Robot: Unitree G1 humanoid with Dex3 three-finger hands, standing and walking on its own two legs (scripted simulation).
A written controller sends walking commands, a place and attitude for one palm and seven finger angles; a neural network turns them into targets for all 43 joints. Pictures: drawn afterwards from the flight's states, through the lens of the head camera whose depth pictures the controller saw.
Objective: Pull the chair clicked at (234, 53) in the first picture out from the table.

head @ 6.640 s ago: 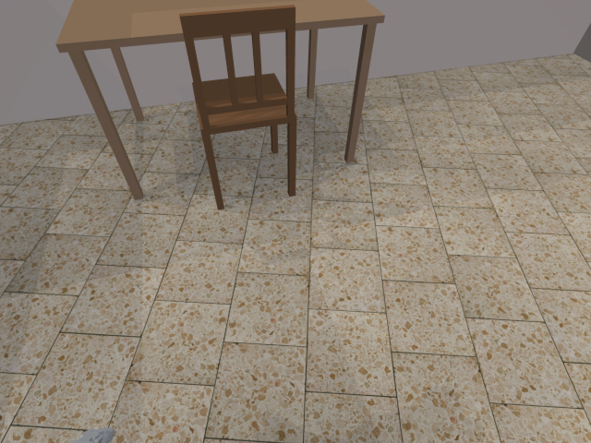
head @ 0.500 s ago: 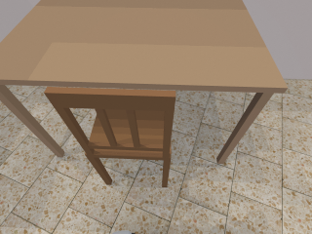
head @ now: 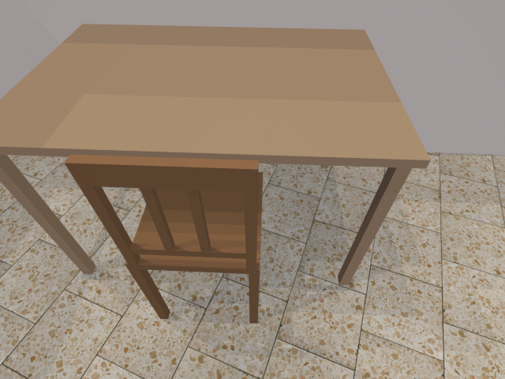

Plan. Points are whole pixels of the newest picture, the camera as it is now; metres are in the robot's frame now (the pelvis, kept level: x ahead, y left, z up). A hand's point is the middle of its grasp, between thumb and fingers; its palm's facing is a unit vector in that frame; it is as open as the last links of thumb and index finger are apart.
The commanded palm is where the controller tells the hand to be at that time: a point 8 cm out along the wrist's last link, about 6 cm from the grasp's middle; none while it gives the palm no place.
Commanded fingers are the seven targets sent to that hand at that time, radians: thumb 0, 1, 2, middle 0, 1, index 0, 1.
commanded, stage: come to a stop and stand still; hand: left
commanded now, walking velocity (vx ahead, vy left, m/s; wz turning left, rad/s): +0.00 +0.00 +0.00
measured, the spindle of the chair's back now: (159, 219) +0.47 +0.25 -0.12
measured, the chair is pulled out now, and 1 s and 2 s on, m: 0.00 0.00 0.00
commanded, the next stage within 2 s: look again from close up in 0.02 s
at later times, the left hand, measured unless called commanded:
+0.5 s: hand out of the picture +0.00 +0.22 -0.18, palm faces +0.04 -0.98 -0.18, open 7.4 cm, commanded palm none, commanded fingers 0.00 0.90 0.90 -0.20 -0.30 -0.20 -0.30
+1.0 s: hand out of the picture +0.00 +0.23 -0.18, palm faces +0.01 -0.99 -0.17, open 7.4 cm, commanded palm none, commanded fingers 0.00 0.90 0.90 -0.20 -0.30 -0.20 -0.30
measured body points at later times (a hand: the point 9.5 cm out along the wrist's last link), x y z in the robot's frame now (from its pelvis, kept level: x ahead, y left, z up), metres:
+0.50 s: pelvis -0.01 +0.05 -0.01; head -0.01 +0.06 +0.44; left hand +0.00 +0.27 -0.17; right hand +0.00 -0.17 -0.16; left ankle -0.01 +0.14 -0.74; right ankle -0.01 -0.08 -0.74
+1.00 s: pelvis +0.01 +0.07 +0.00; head +0.02 +0.08 +0.45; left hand +0.00 +0.29 -0.17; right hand +0.01 -0.15 -0.16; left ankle -0.01 +0.14 -0.74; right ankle -0.01 -0.08 -0.74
